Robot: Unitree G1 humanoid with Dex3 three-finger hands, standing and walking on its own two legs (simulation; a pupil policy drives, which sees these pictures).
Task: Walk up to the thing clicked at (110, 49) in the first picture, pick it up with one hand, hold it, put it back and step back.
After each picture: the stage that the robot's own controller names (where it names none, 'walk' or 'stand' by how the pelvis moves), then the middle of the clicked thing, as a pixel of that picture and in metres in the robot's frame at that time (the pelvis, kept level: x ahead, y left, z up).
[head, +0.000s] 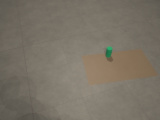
stand; (108, 52) +1.32 -0.29 -0.72
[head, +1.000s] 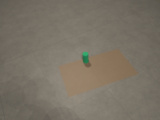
walk; (85, 57) +1.23 +0.08 -0.69
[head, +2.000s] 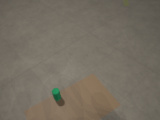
walk; (56, 94) +0.74 +0.31 -0.71
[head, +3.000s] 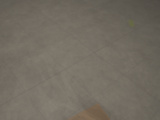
walk; out of the picture +0.49 +0.19 -0.69
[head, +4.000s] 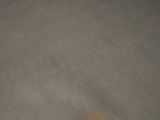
stand; out of the picture +0.41 +0.22 -0.71
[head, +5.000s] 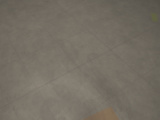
stand; out of the picture +0.40 +0.15 -0.71
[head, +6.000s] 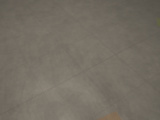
stand; out of the picture +0.41 +0.14 -0.72
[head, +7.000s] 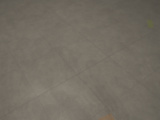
stand; out of the picture +0.40 +0.15 -0.72
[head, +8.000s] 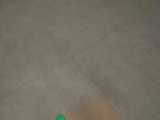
stand; out of the picture +0.43 +0.18 -0.71
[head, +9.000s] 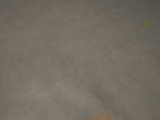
stand; out of the picture +0.42 +0.17 -0.71
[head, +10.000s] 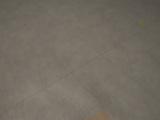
stand; out of the picture +0.42 +0.17 -0.73
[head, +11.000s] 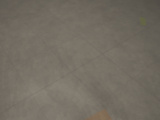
stand; out of the picture +0.42 +0.17 -0.73
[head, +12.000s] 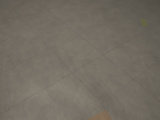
stand; out of the picture +0.42 +0.17 -0.73
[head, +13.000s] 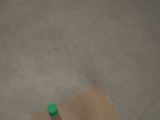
go down; (52, 110) +0.45 +0.17 -0.66
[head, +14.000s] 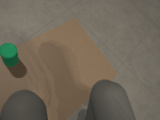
go down; (9, 55) +0.50 +0.22 -0.29
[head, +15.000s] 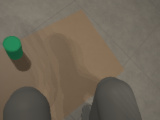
close in; (13, 48) +0.51 +0.22 -0.29
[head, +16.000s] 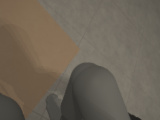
close in; out of the picture +0.49 +0.27 -0.23
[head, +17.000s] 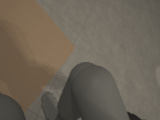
close; out of the picture +0.49 +0.27 -0.24
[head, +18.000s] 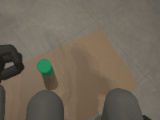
lift; (45, 68) +0.47 +0.17 -0.33
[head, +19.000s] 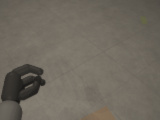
hold; out of the picture +0.41 +0.13 -0.66
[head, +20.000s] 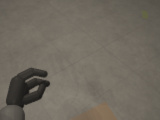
hold; out of the picture +0.41 +0.13 -0.68
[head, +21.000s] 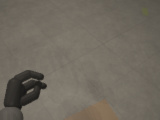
hold; out of the picture +0.41 +0.13 -0.68
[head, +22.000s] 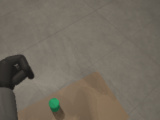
crouch; (54, 105) +0.43 +0.13 -0.59
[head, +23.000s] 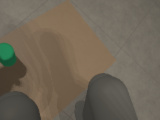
lower; (6, 55) +0.48 +0.18 -0.28
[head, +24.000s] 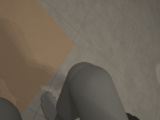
lower; out of the picture +0.46 +0.24 -0.24
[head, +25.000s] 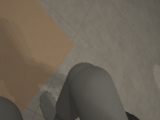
lower; out of the picture +0.46 +0.24 -0.24
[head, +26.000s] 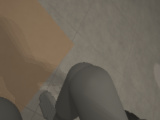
lower; out of the picture +0.46 +0.24 -0.25
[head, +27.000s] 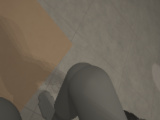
lower; out of the picture +0.46 +0.24 -0.25
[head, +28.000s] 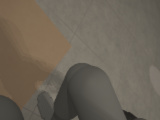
open; out of the picture +0.45 +0.23 -0.25
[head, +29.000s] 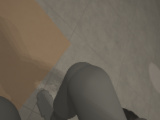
rise; out of the picture +0.39 +0.18 -0.28
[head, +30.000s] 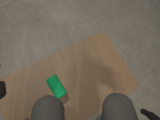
walk; (56, 86) +0.39 +0.12 -0.42
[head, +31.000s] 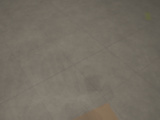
stand; out of the picture +0.31 +0.09 -0.68
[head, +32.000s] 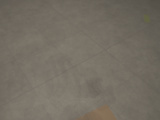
stand; out of the picture +0.33 +0.10 -0.69
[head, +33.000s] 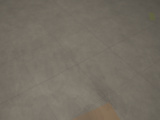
stand; out of the picture +0.32 +0.08 -0.72
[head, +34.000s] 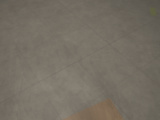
walk; out of the picture +0.35 +0.08 -0.74
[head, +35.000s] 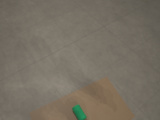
walk; (79, 112) +0.47 -0.02 -0.73
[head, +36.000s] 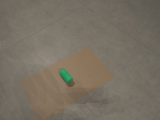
walk; (66, 76) +0.75 +0.14 -0.71
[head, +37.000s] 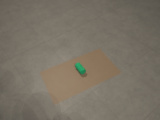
stand; (80, 68) +1.05 +0.09 -0.73
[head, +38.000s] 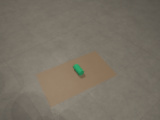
stand; (78, 69) +1.06 +0.08 -0.75
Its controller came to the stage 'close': yes
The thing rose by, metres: 0.01
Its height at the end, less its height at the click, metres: -0.02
